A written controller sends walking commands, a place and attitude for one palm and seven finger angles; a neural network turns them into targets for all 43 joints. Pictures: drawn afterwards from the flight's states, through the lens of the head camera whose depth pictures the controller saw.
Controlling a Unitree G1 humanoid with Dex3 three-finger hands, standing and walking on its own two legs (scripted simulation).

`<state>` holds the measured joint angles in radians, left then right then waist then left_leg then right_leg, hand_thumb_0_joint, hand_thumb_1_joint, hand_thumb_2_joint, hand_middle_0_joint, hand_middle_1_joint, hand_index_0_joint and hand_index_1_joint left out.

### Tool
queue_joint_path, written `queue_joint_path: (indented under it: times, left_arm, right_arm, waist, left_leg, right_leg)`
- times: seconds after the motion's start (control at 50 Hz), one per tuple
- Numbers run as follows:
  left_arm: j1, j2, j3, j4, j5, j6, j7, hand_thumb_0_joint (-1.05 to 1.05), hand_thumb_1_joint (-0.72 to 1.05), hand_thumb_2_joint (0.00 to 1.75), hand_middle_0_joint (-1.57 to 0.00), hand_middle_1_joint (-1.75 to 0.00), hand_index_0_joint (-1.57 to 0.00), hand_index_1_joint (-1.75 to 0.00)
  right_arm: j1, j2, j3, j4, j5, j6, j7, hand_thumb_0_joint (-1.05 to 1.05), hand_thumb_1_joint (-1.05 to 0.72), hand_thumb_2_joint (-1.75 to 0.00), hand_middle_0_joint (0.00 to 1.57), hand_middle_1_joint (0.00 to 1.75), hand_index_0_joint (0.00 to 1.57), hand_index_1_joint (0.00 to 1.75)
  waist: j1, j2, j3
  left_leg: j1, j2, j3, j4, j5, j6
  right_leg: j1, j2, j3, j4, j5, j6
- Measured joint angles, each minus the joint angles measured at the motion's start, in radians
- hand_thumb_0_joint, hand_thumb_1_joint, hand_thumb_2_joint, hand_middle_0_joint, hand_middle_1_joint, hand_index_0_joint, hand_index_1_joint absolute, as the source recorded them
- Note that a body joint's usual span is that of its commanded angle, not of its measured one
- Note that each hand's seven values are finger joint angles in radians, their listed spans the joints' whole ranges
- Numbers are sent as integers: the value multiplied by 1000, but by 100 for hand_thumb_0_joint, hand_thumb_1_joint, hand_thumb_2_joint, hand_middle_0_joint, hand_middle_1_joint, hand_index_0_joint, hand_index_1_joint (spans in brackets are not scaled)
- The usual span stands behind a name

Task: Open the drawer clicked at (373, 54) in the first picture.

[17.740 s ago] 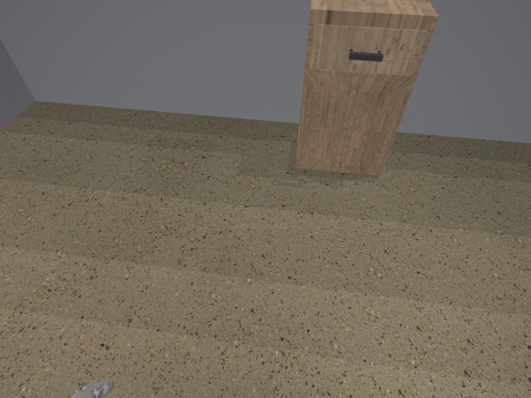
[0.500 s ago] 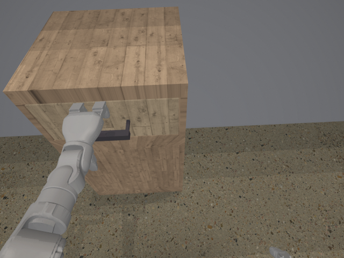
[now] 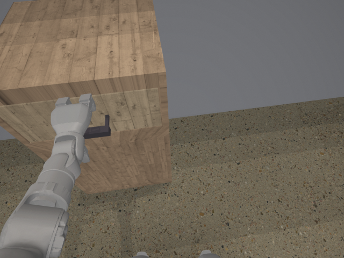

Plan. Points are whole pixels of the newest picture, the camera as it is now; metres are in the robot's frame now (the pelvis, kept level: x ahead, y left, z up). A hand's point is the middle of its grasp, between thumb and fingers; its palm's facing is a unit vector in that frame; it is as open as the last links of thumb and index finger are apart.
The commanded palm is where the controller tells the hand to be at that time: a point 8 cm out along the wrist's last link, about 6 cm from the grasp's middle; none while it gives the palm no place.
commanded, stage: move the hooked fingers above the handle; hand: left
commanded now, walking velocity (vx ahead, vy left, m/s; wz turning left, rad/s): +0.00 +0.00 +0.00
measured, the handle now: (87, 127) +0.48 +0.24 -0.05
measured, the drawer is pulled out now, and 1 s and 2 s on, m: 0.00 0.00 0.00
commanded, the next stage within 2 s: none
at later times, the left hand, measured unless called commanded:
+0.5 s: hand (77, 129) +0.44 +0.24 +0.01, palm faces +0.01 +0.00 -1.00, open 13.6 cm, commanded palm +0.42 +0.24 +0.07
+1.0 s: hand (76, 130) +0.44 +0.25 +0.01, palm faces -0.01 -0.02 -1.00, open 13.8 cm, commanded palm +0.41 +0.24 +0.07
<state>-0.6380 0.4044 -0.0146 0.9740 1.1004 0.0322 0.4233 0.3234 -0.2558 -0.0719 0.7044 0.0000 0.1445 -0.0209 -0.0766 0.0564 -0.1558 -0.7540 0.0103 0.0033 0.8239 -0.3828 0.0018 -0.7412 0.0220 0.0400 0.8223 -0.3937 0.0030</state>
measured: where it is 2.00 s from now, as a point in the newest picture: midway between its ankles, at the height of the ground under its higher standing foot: outside the picture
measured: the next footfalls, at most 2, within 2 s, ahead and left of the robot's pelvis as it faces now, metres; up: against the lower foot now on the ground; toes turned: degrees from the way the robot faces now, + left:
none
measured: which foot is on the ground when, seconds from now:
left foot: down 0.00-1.00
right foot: down 0.00-1.00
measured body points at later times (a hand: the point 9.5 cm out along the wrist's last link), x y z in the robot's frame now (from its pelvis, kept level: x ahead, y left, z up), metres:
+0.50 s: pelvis +0.00 +0.01 +0.00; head +0.09 +0.01 +0.44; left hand +0.44 +0.24 +0.06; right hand +0.07 -0.26 -0.13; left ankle +0.00 +0.12 -0.70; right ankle -0.01 -0.12 -0.70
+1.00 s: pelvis +0.01 +0.01 +0.00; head +0.10 +0.00 +0.45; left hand +0.43 +0.24 +0.06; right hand +0.07 -0.27 -0.13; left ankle +0.00 +0.12 -0.70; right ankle -0.01 -0.12 -0.70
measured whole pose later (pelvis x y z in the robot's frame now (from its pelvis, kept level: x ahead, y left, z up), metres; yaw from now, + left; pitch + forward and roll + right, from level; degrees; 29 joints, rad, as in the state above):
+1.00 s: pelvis +0.01 +0.01 +0.00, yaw +1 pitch +18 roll -1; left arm -0.58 0.41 -0.02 0.90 1.10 -0.03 0.42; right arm 0.31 -0.25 -0.08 0.69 -0.01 0.14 -0.02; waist -0.06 0.05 -0.16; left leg -0.73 0.01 -0.01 0.82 -0.40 0.01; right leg -0.70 0.02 0.03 0.79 -0.41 0.01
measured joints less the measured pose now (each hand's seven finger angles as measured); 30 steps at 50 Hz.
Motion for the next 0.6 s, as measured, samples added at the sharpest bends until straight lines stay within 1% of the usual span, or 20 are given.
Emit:
queue_joint_path:
  times: [0.04,0.08,0.12,0.18,0.24,0.3,0.34,0.4,0.42,0.46,0.54,0.6]
  left_arm:
    - [5,13,8,23,-19,25,-25,0,-48,30,-34,-124,-33,-122]
    - [14,30,9,26,-35,26,-57,0,-48,30,-34,-123,-32,-122]
    - [22,44,-8,12,-42,5,-88,0,-48,30,-33,-122,-32,-121]
    - [31,47,-50,-30,-46,-51,-115,-1,-48,30,-33,-121,-32,-121]
    - [31,28,-74,-60,-38,-108,-109,-1,-49,30,-32,-121,-32,-121]
    - [21,3,-71,-58,-15,-133,-71,-1,-49,30,-32,-120,-32,-120]
    - [12,-6,-54,-46,3,-125,-34,-1,-49,30,-32,-120,-32,-120]
    - [-7,-3,-23,-21,20,-83,11,0,-49,30,-32,-120,-32,-120]
    - [-13,2,-13,-13,23,-65,20,0,-49,30,-32,-120,-32,-120]
    - [-15,6,-16,-14,18,-51,27,0,-49,30,-33,-122,-33,-121]
    - [-19,-14,-37,-10,-7,2,-8,-1,-48,30,-34,-122,-34,-123]
    - [-15,-15,-45,0,-23,16,-42,-1,-48,30,-33,-122,-35,-123]
  right_arm:
    - [-1,5,5,-3,8,1,-3,1,-91,-90,20,30,20,30]
    - [3,10,8,-8,13,-2,-11,1,-91,-90,20,30,20,30]
    - [12,14,6,-13,14,-10,-20,1,-91,-90,20,30,20,30]
    - [19,15,-2,-12,11,-23,-28,1,-91,-90,20,30,20,30]
    - [14,11,-8,-9,6,-30,-27,1,-91,-90,20,30,20,30]
    - [-6,6,-8,-10,2,-33,-17,1,-91,-90,20,30,20,30]
    - [-22,4,-5,-16,-2,-33,-8,1,-91,-90,20,30,20,30]
    - [-44,5,2,-25,-7,-31,1,1,-91,-90,20,30,20,30]
    - [-49,6,4,-28,-8,-29,4,1,-91,-90,20,30,20,30]
    - [-50,9,4,-30,-8,-24,7,1,-91,-90,20,30,20,30]
    - [-37,17,5,-20,-2,-13,9,1,-91,-90,20,30,20,30]
    - [-24,24,12,-17,2,-6,4,1,-91,-90,20,30,20,30]
  waist:
    - [-2,0,6]
    - [-1,-3,12]
    - [4,-6,14]
    - [17,-11,14]
    - [24,-17,8]
    - [19,-21,2]
    - [12,-22,0]
    - [2,-21,3]
    - [1,-20,4]
    - [4,-15,5]
    - [15,-5,0]
    - [14,-3,-2]
  left_leg:
    - [19,1,2,-17,7,1]
    - [38,1,1,-34,14,2]
    - [50,-1,-6,-45,20,2]
    - [58,-5,-19,-46,20,2]
    - [51,-9,-27,-30,13,4]
    - [28,-12,-29,-5,2,7]
    - [8,-12,-26,12,-4,9]
    - [-19,-12,-19,29,-10,12]
    - [-25,-11,-17,32,-11,12]
    - [-29,-11,-13,31,-11,14]
    - [-5,-11,-10,11,-9,16]
    - [27,-11,-7,-10,-6,17]
  right_leg:
    - [18,1,2,-16,7,1]
    - [38,0,1,-35,15,1]
    - [55,-2,-6,-51,20,0]
    - [73,-5,-19,-61,20,1]
    - [73,-9,-27,-54,14,3]
    - [53,-12,-30,-33,4,5]
    - [32,-12,-27,-17,-1,7]
    - [3,-11,-20,2,-5,10]
    - [-4,-11,-17,5,-6,11]
    - [-9,-10,-13,3,-4,13]
    - [15,-11,-10,-18,0,16]
    - [45,-11,-8,-39,4,15]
